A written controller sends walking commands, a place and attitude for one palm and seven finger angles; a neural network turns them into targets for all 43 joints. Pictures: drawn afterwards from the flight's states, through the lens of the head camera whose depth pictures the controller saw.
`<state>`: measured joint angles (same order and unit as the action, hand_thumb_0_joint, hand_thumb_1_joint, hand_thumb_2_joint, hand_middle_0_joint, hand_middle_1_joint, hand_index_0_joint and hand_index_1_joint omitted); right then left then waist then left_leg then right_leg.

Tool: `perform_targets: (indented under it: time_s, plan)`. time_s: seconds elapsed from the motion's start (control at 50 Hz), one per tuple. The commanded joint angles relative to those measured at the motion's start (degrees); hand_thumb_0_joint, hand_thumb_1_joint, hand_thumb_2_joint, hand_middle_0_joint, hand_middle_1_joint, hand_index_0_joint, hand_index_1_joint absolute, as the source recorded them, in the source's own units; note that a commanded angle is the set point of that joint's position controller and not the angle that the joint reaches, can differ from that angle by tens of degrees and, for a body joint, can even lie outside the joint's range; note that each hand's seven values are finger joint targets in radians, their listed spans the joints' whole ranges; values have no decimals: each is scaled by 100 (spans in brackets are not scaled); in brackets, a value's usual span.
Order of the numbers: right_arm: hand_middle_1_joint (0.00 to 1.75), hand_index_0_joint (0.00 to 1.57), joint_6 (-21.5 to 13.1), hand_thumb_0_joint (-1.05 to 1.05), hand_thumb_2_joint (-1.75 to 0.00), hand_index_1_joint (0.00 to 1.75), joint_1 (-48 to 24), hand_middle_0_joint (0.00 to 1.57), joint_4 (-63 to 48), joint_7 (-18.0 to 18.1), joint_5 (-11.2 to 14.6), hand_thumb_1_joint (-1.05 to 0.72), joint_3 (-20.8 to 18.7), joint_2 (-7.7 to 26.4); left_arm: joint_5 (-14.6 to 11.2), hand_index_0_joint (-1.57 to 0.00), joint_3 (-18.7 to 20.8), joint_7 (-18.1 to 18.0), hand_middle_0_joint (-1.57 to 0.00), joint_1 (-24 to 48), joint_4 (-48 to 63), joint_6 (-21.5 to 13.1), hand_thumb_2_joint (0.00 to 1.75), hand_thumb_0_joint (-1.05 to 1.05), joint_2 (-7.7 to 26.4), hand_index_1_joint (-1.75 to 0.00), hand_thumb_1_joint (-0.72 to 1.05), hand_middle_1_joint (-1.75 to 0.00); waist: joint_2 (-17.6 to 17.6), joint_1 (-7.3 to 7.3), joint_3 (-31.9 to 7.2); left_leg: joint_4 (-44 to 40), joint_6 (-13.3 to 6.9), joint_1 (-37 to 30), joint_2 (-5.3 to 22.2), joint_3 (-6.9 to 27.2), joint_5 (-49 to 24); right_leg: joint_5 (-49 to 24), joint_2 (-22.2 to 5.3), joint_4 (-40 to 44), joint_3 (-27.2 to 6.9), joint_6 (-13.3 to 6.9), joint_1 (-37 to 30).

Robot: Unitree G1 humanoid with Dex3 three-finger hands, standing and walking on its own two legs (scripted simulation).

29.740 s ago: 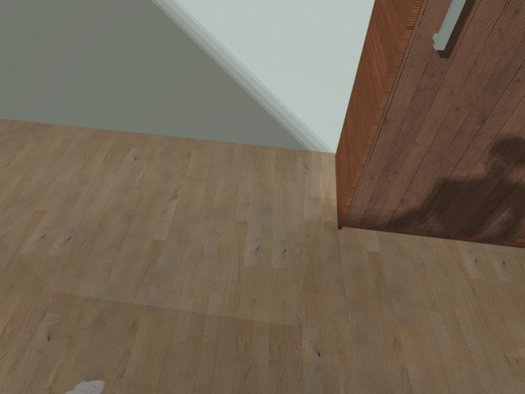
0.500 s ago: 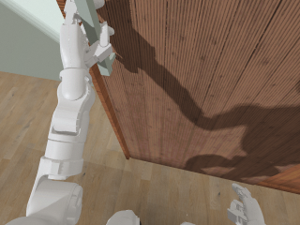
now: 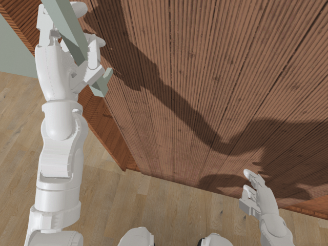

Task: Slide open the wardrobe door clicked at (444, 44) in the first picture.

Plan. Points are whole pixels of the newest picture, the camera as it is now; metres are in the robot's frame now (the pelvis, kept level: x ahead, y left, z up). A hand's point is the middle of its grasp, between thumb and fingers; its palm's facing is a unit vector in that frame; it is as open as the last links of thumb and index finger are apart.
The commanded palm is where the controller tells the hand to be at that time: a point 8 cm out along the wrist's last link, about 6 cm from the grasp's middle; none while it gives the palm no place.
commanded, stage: step sideways, sliding the door along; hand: left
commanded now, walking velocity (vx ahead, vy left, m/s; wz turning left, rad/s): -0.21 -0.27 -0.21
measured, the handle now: (82, 32) +0.40 +0.19 +0.26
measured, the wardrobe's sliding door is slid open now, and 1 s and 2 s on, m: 0.11 0.40 0.60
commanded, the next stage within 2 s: stop walking and hold the door there in 1.98 s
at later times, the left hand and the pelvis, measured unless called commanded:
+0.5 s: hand (194, 81) +0.34 +0.00 +0.23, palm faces +0.12 -0.99 -0.04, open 6.9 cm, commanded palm +0.31 +0.01 +0.22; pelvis +0.00 -0.11 +0.00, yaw -3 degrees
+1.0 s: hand (289, 93) +0.33 -0.13 +0.24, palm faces +0.10 -0.99 -0.06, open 6.3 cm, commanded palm +0.30 -0.11 +0.22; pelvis -0.06 -0.23 +0.00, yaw -8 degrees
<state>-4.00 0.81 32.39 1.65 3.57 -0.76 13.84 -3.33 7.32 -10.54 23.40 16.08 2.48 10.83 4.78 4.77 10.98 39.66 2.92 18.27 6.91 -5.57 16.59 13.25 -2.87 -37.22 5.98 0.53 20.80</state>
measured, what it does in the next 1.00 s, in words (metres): steps to the right: right foot, then left foot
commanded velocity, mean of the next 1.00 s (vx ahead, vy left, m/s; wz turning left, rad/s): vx -0.18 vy -0.29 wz -0.08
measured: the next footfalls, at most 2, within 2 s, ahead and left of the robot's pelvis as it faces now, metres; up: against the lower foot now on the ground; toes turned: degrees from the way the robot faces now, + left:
right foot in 0.32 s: +0.10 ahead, -0.22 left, +0.00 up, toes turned -6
left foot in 0.52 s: +0.03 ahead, +0.02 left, +0.00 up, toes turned +4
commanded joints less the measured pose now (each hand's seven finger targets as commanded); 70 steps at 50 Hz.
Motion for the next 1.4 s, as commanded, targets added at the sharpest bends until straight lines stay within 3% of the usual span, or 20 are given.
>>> perform_targets:
  time_s: [0.0,0.04,0.24,0.3,0.34,0.44,0.46,0.5,0.54,0.74,0.78,0.82,0.84,0.88,0.96,1.0,1.04,1.2,1.32,1.38]
  plan:
    - [30,20,-105,0,-90,30,-376,20,-1210,-259,-80,-90,-404,596,37,-45,-1792,691,-45,2033,2390,-1288,90,0,-408,-140,90,-140,538,-409,-3708,-1063,-1082,-3749,2284,1304,-7678,1747,202,-1984,-771,88,919]
    - [30,20,-148,0,-90,30,-304,20,-1201,-367,-126,-90,-387,511,158,-45,-1737,674,-45,2569,2559,-1411,90,0,-427,-140,90,-140,1320,-464,-3210,-971,-1045,-3585,2171,929,-7052,1928,126,-2320,-854,61,1376]
    - [30,20,-464,0,-90,30,-232,20,-1282,-348,-41,-90,-193,355,143,-45,-1830,655,-45,1704,2443,-1211,90,0,-288,-140,90,-140,1082,-531,-2632,-486,-454,-2546,1440,-272,-4966,-602,427,505,-80,100,-485]
    - [30,20,-463,0,-90,30,-500,20,-1284,-240,1,-90,-8,-3,133,-45,-1643,560,-45,1490,2619,-1262,90,0,210,-140,90,-140,-1322,-386,-2695,1216,-218,-327,129,-347,489,-5730,-1027,1102,-1284,-317,-1837]
    - [30,20,-494,0,-90,30,-213,20,-1008,-146,-67,-90,-123,88,64,-45,-1449,466,-45,591,2765,-1149,90,0,229,-140,90,-140,-2073,-171,-3167,2242,-37,417,-416,660,2395,-6877,-1557,857,-2389,-959,-2087]
    - [30,20,-140,0,-90,30,-297,20,-751,-105,-148,-90,-101,55,128,-45,-1319,409,-45,1208,3223,-1518,90,0,288,-140,90,-140,-1370,-555,-3556,-640,37,-584,-93,205,255,-6053,-1095,95,-1439,-829,-2167]
    - [30,20,3,0,-90,30,-247,20,-825,-104,-161,-90,-135,88,112,-45,-1421,475,-45,1193,3019,-1537,90,0,194,-140,90,-140,-1198,-627,-3680,-1196,-44,-1579,245,225,-1230,-4979,-909,-173,-1181,-596,-1425]
    - [30,20,119,0,-90,30,-418,20,-1143,-192,-213,-90,-343,428,63,-45,-1324,639,-45,1217,2578,-1461,90,0,105,-140,90,-140,784,-431,-3725,-1485,-1228,-3085,2518,2005,-5976,1252,145,-1483,-859,81,879]
    - [30,20,105,0,-90,30,-459,20,-1165,-276,-285,-90,-326,384,137,-45,-921,628,-45,2097,2561,-1431,90,0,312,-140,90,-140,1186,-455,-3331,-1386,-1368,-2784,2580,1869,-5614,1936,218,-2651,-1110,82,1446]
    - [30,20,-94,0,-90,30,-270,20,-1026,-209,-113,-90,-222,393,75,-45,-793,606,-45,1600,1753,-1151,90,0,452,-140,90,-140,1396,-562,-2592,-1147,-407,-2534,1621,-96,-4909,162,452,506,-174,110,-334]
    - [30,20,-168,0,-90,30,-331,20,-1035,-202,-13,-90,-136,290,43,-45,-826,575,-45,1632,1858,-1169,90,0,510,-140,90,-140,743,-451,-2738,-444,-236,-2043,1231,-189,-3665,-1168,223,1501,-238,62,-1178]
    - [30,20,-236,0,-90,30,-491,20,-1062,-92,-39,-90,-6,-16,59,-45,-713,469,-45,1705,1900,-1155,90,0,909,-140,90,-140,-1476,-357,-2845,1120,-249,-20,9,-282,1366,-5466,-1324,1315,-1441,-548,-1997]
    - [30,20,-336,0,-90,30,-340,20,-939,-19,-104,-90,36,-19,37,-45,-829,396,-45,1299,1789,-1044,90,0,697,-140,90,-140,-1452,-229,-3014,1608,-5,271,-290,139,2060,-6321,-1590,1165,-1691,-802,-1930]
    - [30,20,-354,0,-90,30,-187,20,-764,86,-70,-90,-69,38,-7,-45,-801,377,-45,1828,2399,-1109,90,0,685,-140,90,-140,-2133,-390,-3441,1742,3,658,-283,504,1983,-6538,-1569,584,-1693,-1097,-2700]
    - [30,20,6,0,-90,30,-41,20,-596,153,-119,-90,-134,172,-8,-45,-791,338,-45,2229,1778,-1164,90,0,625,-140,90,-140,-1031,-607,-3576,-1220,-30,-1117,35,29,-925,-4477,-960,-130,-805,-589,-1657]
    - [30,20,102,0,-90,30,-160,20,-813,40,-134,-90,-349,536,-118,-45,-1051,561,-45,2453,1343,-1071,90,0,247,-140,90,-140,857,-495,-3600,-1596,-1166,-2724,2315,2093,-4902,1255,138,-1394,-686,120,729]
    - [30,20,80,0,-90,30,-271,20,-861,-94,-169,-90,-349,518,-88,-45,-863,613,-45,3317,1288,-1042,90,0,313,-140,90,-140,1155,-469,-3355,-1615,-1391,-2535,2405,2149,-3909,1632,135,-2338,-989,89,1157]
    - [30,20,97,0,-90,30,-12,20,-759,-158,-51,-90,-266,652,-136,-45,-1262,635,-45,3502,295,-787,90,0,33,-140,90,-140,1189,-578,-2978,-980,-631,-2026,1523,448,-3829,436,317,342,-142,64,-601]
    - [30,20,-31,0,-90,30,-41,20,-558,92,35,-90,-207,274,-36,-45,-1137,474,-45,3601,219,-839,90,0,472,-140,90,-140,-1939,-384,-3314,1339,-62,535,-239,164,1340,-5502,-1308,696,-1335,-771,-2652]
    - [30,20,7,0,-90,30,90,20,-383,164,-41,-90,-143,260,-104,-45,-1368,452,-45,4110,226,-874,90,0,111,-140,90,-140,-1245,-619,-3316,-709,-135,-296,67,72,-206,-5289,-1092,-91,-757,-598,-2363]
